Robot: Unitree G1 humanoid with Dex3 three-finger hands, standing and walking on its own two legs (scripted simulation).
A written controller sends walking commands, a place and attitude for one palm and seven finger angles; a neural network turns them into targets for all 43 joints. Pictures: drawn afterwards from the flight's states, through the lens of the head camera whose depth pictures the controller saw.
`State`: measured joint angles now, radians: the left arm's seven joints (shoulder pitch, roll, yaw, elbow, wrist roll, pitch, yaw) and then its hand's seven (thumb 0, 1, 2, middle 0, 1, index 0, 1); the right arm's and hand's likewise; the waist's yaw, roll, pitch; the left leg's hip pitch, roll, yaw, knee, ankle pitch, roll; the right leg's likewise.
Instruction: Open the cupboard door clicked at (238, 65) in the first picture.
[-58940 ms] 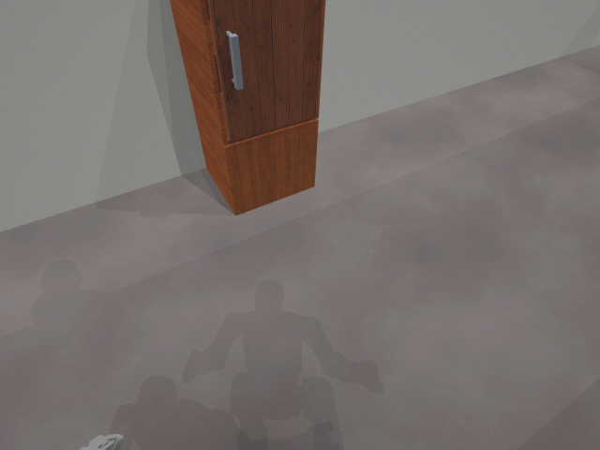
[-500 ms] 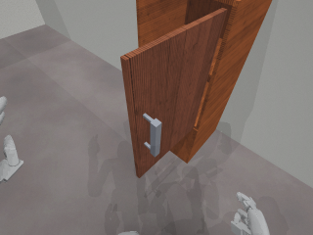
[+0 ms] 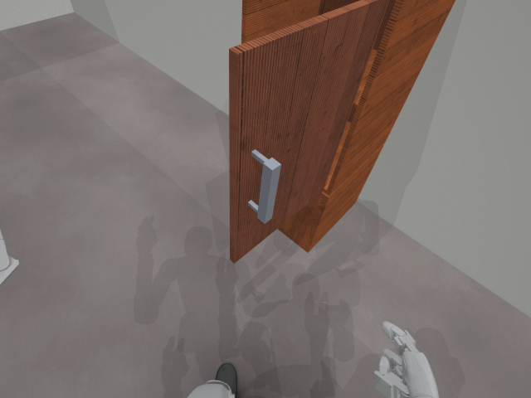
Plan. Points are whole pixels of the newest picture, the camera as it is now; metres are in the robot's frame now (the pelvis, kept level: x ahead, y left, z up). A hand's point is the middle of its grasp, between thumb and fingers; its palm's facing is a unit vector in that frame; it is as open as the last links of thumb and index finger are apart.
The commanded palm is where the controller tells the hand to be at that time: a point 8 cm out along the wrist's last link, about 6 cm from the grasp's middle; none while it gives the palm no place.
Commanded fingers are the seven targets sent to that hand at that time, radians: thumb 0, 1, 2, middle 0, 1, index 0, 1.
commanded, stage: step back with the hand held close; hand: left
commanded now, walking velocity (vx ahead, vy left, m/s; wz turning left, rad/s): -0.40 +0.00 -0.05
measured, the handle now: (260, 187) +0.50 +0.06 -0.02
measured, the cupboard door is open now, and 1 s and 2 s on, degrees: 87 87 87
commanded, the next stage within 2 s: stop stepping back and stand still in 0.02 s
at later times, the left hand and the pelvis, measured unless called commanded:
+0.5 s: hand (39, 380) +0.11 +0.21 +0.17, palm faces +0.27 -0.81 -0.52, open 7.4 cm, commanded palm +0.06 +0.26 +0.19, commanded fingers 0.00 0.90 0.90 -0.20 -0.30 -0.20 -0.30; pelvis -0.11 -0.02 +0.01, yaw -5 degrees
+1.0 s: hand out of the picture +0.09 +0.24 +0.17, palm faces +0.37 -0.80 -0.47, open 7.4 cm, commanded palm +0.04 +0.28 +0.19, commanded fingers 0.00 0.90 0.90 -0.20 -0.30 -0.20 -0.30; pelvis -0.13 -0.01 +0.01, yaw -5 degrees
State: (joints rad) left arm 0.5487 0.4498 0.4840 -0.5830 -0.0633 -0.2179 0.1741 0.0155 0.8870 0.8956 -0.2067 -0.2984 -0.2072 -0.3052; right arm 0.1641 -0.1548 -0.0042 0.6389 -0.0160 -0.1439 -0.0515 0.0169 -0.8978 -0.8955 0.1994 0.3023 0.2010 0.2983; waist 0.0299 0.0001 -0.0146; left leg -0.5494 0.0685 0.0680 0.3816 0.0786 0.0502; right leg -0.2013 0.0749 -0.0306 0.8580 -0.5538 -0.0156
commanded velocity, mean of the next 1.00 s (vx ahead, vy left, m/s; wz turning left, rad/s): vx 0.09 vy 0.04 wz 0.00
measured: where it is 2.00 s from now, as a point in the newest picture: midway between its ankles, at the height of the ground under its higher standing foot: outside the picture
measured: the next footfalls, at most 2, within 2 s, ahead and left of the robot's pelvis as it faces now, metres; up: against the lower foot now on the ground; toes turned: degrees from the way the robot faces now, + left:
right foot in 0.08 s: -0.18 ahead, -0.12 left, +0.00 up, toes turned -3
left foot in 0.22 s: +0.07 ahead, +0.05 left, +0.00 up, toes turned -4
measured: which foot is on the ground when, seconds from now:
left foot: down 0.00-0.08, up 0.10-0.20, down 0.22-0.48, up 0.50-0.74, down 0.76-1.00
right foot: up 0.00-0.06, down 0.08-0.22, up 0.24-0.44, down 0.46-1.00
